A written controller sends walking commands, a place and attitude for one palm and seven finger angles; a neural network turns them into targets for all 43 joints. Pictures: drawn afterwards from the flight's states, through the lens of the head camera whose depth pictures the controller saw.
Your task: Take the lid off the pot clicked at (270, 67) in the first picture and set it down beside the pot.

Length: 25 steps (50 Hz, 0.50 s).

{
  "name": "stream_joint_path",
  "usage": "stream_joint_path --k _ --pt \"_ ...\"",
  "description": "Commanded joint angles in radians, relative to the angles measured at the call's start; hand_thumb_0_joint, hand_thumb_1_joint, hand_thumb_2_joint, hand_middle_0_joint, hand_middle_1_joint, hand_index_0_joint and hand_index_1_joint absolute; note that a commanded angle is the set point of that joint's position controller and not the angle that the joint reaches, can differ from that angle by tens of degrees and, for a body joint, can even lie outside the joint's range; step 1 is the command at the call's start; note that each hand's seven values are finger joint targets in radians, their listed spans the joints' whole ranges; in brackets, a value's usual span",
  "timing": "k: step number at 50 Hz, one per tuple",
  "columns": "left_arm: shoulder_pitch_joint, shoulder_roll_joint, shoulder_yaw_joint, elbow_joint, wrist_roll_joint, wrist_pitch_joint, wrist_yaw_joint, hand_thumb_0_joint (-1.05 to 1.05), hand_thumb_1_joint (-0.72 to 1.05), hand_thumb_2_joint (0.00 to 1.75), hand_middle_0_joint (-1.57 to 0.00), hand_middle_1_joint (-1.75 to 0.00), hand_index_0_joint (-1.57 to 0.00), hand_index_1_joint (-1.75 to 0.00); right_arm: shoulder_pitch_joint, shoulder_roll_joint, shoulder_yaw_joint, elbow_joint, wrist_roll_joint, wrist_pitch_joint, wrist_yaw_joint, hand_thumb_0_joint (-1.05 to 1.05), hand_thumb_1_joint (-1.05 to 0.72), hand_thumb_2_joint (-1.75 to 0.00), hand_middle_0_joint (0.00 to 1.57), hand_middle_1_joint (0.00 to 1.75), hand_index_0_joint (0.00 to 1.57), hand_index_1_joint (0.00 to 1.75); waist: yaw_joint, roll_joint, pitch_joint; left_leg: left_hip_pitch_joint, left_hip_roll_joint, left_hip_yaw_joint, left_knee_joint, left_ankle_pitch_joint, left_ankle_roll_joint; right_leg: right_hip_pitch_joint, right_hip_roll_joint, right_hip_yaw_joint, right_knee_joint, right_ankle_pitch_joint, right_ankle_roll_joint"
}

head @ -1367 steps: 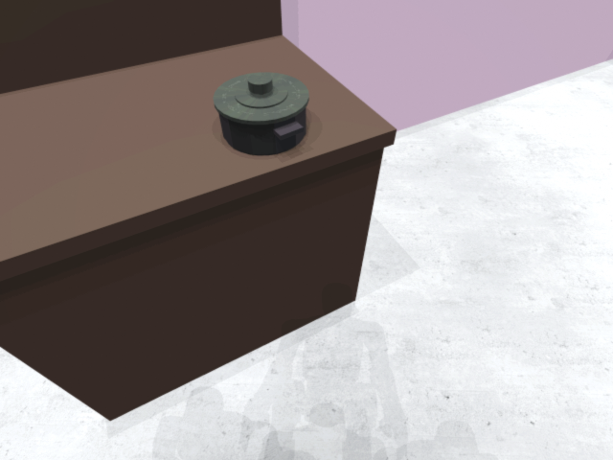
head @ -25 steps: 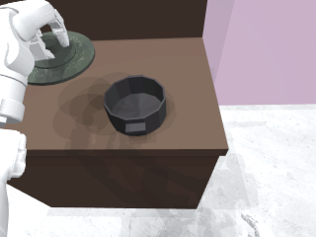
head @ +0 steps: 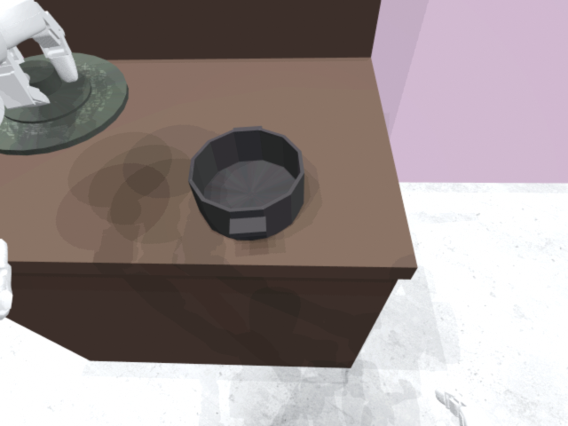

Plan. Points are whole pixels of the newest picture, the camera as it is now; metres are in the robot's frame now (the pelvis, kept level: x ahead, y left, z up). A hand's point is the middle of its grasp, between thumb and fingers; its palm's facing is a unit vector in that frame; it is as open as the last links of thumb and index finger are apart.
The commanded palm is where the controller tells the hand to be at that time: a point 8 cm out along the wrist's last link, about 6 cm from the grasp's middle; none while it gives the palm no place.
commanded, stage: move the lid sideways beside the pot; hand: left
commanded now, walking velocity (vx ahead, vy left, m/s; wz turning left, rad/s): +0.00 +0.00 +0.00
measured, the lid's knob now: (36, 78) +0.47 +0.31 +0.24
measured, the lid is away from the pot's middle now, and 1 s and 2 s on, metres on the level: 0.24 0.24 0.23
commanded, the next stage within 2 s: lower the lid onto the table in 0.14 s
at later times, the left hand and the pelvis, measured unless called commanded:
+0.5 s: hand (28, 87) +0.44 +0.31 +0.25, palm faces -0.23 -0.07 -0.97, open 7.4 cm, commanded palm +0.43 +0.30 +0.33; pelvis +0.00 +0.01 +0.00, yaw +0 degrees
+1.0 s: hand (47, 117) +0.44 +0.31 +0.21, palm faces -0.30 -0.10 -0.95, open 7.4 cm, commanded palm +0.43 +0.31 +0.30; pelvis +0.00 +0.00 +0.00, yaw +0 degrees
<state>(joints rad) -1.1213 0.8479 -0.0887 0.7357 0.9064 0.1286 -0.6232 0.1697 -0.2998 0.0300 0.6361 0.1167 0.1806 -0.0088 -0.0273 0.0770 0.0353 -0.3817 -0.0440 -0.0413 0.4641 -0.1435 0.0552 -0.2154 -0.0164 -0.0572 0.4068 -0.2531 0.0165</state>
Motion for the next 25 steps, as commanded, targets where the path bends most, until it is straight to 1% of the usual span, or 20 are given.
stream_joint_path --k 1,3,4,6,7,8,9,10,12,13,14,15,17,18,19,21,22,23,24,25 --pt "-0.64 0.4 0.163 -0.278 0.026 -0.029 0.067 0.0 0.5 1.17 -0.89 -0.93 -0.96 -0.95 -0.034 -0.142 -0.048 -0.12 -0.004 -0.031 -0.01 0.0 -0.9 -0.9 0.2 0.3 0.2 0.3 -0.009 0.07 -0.512 0.415 -0.006 -0.019 -0.014 0.249 0.029 -0.016 0.064 -0.02 -0.033 0.234 -0.064" --pt "-0.578 0.364 0.143 -0.26 0.007 -0.032 0.069 0.0 0.5 1.17 -0.89 -0.93 -0.96 -0.95 -0.01 -0.148 -0.057 -0.114 -0.005 -0.037 -0.009 0.0 -0.9 -0.9 0.2 0.3 0.2 0.3 -0.021 0.1 -0.5 0.442 -0.005 -0.027 0.002 0.291 0.031 -0.043 0.063 -0.017 -0.048 0.232 -0.066" --pt "-0.593 0.39 0.165 -0.272 0.02 -0.035 0.067 0.0 0.5 1.17 -0.89 -0.93 -0.96 -0.95 -0.015 -0.142 -0.053 -0.111 -0.007 -0.036 -0.009 0.0 -0.9 -0.9 0.2 0.3 0.2 0.3 -0.012 0.067 -0.501 0.433 -0.004 -0.028 -0.008 0.279 0.029 -0.035 0.071 -0.021 -0.046 0.228 -0.062" --pt "-0.57 0.319 0.108 -0.2 0.007 -0.033 0.054 0.0 0.5 1.17 -0.89 -0.93 -0.96 -0.95 -0.018 -0.138 -0.05 -0.102 0.001 -0.033 -0.013 0.0 -0.9 -0.9 0.2 0.3 0.2 0.3 -0.025 0.05 -0.415 0.393 -0.003 -0.022 -0.02 0.204 0.032 -0.066 0.071 -0.031 -0.056 0.194 -0.06" --pt "-0.581 0.313 0.099 -0.211 0.003 -0.032 0.051 0.0 0.5 1.17 -0.89 -0.93 -0.96 -0.95 -0.019 -0.141 -0.051 -0.099 0.002 -0.032 -0.014 0.0 -0.9 -0.9 0.2 0.3 0.2 0.3 -0.024 0.05 -0.418 0.399 -0.002 -0.022 -0.025 0.185 0.032 -0.07 0.072 -0.031 -0.059 0.184 -0.059" --pt "-0.592 0.301 0.084 -0.275 -0.013 -0.039 0.061 0.0 0.5 1.17 -0.89 -0.93 -0.96 -0.95 -0.013 -0.151 -0.058 -0.104 0.001 -0.035 -0.011 0.0 -0.9 -0.9 0.2 0.3 0.2 0.3 -0.03 0.093 -0.468 0.441 -0.003 -0.029 -0.016 0.227 0.028 -0.063 0.066 -0.025 -0.056 0.193 -0.064" --pt "-0.645 0.379 0.145 -0.36 0.006 -0.046 0.069 0.0 0.5 1.17 -0.89 -0.93 -0.96 -0.95 -0.024 -0.146 -0.056 -0.111 -0.005 -0.041 -0.01 0.0 -0.9 -0.9 0.2 0.3 0.2 0.3 -0.011 0.122 -0.526 0.469 -0.001 -0.036 -0.019 0.246 0.025 -0.047 0.072 -0.021 -0.05 0.189 -0.065" --pt "-0.644 0.365 0.143 -0.357 0.01 -0.05 0.07 0.0 0.5 1.17 -0.89 -0.93 -0.96 -0.95 -0.029 -0.143 -0.055 -0.113 -0.009 -0.048 -0.013 0.0 -0.9 -0.9 0.2 0.3 0.2 0.3 -0.015 0.135 -0.536 0.484 -0.005 -0.039 -0.008 0.265 0.027 -0.057 0.072 -0.023 -0.046 0.194 -0.068" --pt "-0.576 0.359 0.151 -0.246 0.006 -0.042 0.063 0.0 0.5 1.17 -0.89 -0.93 -0.96 -0.95 -0.016 -0.143 -0.052 -0.096 -0.008 -0.044 -0.015 0.0 -0.9 -0.9 0.2 0.3 0.2 0.3 -0.017 0.085 -0.467 0.432 -0.005 -0.031 -0.012 0.236 0.028 -0.064 0.072 -0.026 -0.053 0.195 -0.065" --pt "-0.54 0.364 0.157 -0.165 -0.001 -0.015 0.071 0.0 0.5 1.17 -0.89 -0.93 -0.96 -0.95 0.011 -0.157 -0.059 -0.086 -0.004 -0.043 -0.01 0.0 -0.9 -0.9 0.2 0.3 0.2 0.3 -0.021 0.086 -0.45 0.407 -0.009 -0.034 -0.012 0.233 0.025 -0.049 0.069 -0.022 -0.053 0.21 -0.07" --pt "-0.599 0.359 0.144 -0.196 0.011 -0.007 0.066 0.0 0.5 1.17 -0.89 -0.93 -0.96 -0.95 -0.004 -0.147 -0.052 -0.089 -0.003 -0.042 -0.005 0.0 -0.9 -0.9 0.2 0.3 0.2 0.3 -0.013 0.051 -0.454 0.393 -0.008 -0.036 -0.028 0.218 0.022 -0.035 0.074 -0.029 -0.048 0.213 -0.065" --pt "-0.618 0.341 0.134 -0.224 0.007 0.0 0.063 0.0 0.5 1.17 -0.89 -0.93 -0.96 -0.95 -0.021 -0.147 -0.057 -0.099 -0.001 -0.046 -0.004 0.0 -0.9 -0.9 0.2 0.3 0.2 0.3 -0.017 0.057 -0.458 0.408 -0.008 -0.033 -0.022 0.213 0.026 -0.044 0.071 -0.026 -0.048 0.215 -0.065" --pt "-0.6 0.335 0.127 -0.223 0.017 0.014 0.065 0.0 0.5 1.17 -0.89 -0.93 -0.96 -0.95 -0.02 -0.145 -0.055 -0.105 -0.002 -0.049 0.0 0.0 -0.9 -0.9 0.2 0.3 0.2 0.3 -0.012 0.06 -0.472 0.405 -0.009 -0.035 -0.023 0.215 0.024 -0.039 0.072 -0.026 -0.04 0.213 -0.067" --pt "-0.559 0.298 0.099 -0.214 0.005 0.016 0.072 0.0 0.5 1.17 -0.89 -0.93 -0.96 -0.95 -0.006 -0.152 -0.059 -0.106 -0.003 -0.049 0.002 0.0 -0.9 -0.9 0.2 0.3 0.2 0.3 -0.025 0.07 -0.483 0.42 -0.01 -0.039 -0.011 0.243 0.022 -0.047 0.069 -0.024 -0.042 0.214 -0.069" --pt "-0.581 0.312 0.106 -0.229 0.021 0.018 0.071 0.0 0.5 1.17 -0.89 -0.93 -0.96 -0.95 -0.016 -0.144 -0.054 -0.107 -0.004 -0.047 0.003 0.0 -0.9 -0.9 0.2 0.3 0.2 0.3 -0.016 0.066 -0.477 0.411 -0.008 -0.039 -0.022 0.217 0.02 -0.047 0.075 -0.026 -0.043 0.199 -0.066" --pt "-0.548 0.297 0.098 -0.146 0.024 0.024 0.071 0.0 0.5 1.17 -0.89 -0.93 -0.96 -0.95 -0.01 -0.142 -0.05 -0.101 0.0 -0.05 -0.002 0.0 -0.9 -0.9 0.2 0.3 0.2 0.3 -0.02 0.028 -0.421 0.377 -0.008 -0.035 -0.025 0.162 0.027 -0.063 0.077 -0.029 -0.045 0.176 -0.065" --pt "-0.567 0.3 0.091 -0.156 0.023 0.023 0.07 0.0 0.5 1.17 -0.89 -0.93 -0.96 -0.95 -0.015 -0.144 -0.048 -0.101 0.003 -0.049 -0.004 0.0 -0.9 -0.9 0.2 0.3 0.2 0.3 -0.023 0.032 -0.423 0.375 -0.007 -0.029 -0.029 0.151 0.026 -0.06 0.075 -0.028 -0.045 0.178 -0.063" --pt "-0.574 0.31 0.101 -0.221 0.007 0.019 0.078 0.0 0.5 1.17 -0.89 -0.93 -0.96 -0.95 -0.007 -0.155 -0.057 -0.105 -0.002 -0.049 -0.003 0.0 -0.9 -0.9 0.2 0.3 0.2 0.3 -0.025 0.058 -0.475 0.409 -0.007 -0.035 -0.019 0.195 0.025 -0.045 0.068 -0.022 -0.044 0.2 -0.067" --pt "-0.648 0.339 0.115 -0.3 0.025 0.015 0.081 0.0 0.5 1.17 -0.89 -0.93 -0.96 -0.95 -0.022 -0.146 -0.053 -0.114 -0.006 -0.053 -0.003 0.0 -0.9 -0.9 0.2 0.3 0.2 0.3 -0.016 0.087 -0.529 0.441 -0.008 -0.039 -0.021 0.216 0.022 -0.035 0.074 -0.02 -0.037 0.204 -0.066" --pt "-0.61 0.326 0.12 -0.233 0.029 0.019 0.082 0.0 0.5 1.17 -0.89 -0.93 -0.96 -0.95 -0.018 -0.142 -0.053 -0.112 -0.008 -0.058 -0.006 0.0 -0.9 -0.9 0.2 0.3 0.2 0.3 -0.021 0.077 -0.501 0.432 -0.01 -0.039 -0.01 0.216 0.027 -0.05 0.076 -0.022 -0.035 0.202 -0.068"
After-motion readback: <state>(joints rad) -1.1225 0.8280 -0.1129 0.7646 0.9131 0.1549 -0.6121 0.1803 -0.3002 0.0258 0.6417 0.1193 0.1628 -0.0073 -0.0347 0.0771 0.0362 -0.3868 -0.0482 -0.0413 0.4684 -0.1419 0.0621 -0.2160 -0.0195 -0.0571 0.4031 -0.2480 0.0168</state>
